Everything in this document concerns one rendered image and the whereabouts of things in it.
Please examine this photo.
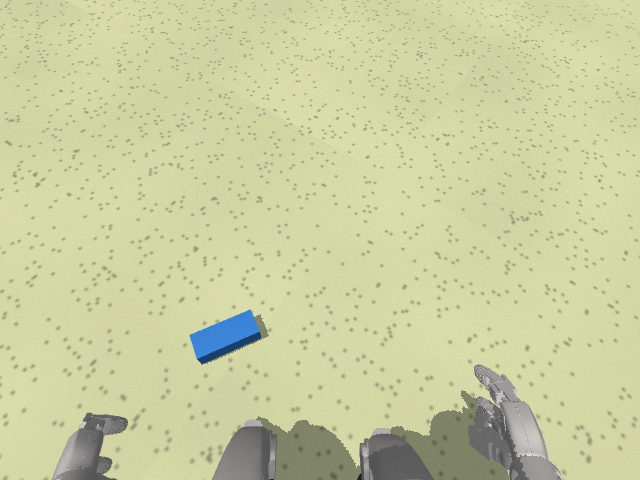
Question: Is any right robot hand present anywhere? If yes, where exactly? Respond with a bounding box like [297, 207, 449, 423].
[468, 364, 549, 470]

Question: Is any left robot hand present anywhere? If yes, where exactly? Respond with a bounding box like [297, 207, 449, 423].
[51, 413, 128, 480]

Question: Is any carton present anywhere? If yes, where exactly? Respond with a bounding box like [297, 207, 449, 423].
[189, 309, 261, 364]

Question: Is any right robot arm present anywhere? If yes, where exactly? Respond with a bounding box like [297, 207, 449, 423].
[509, 456, 563, 480]

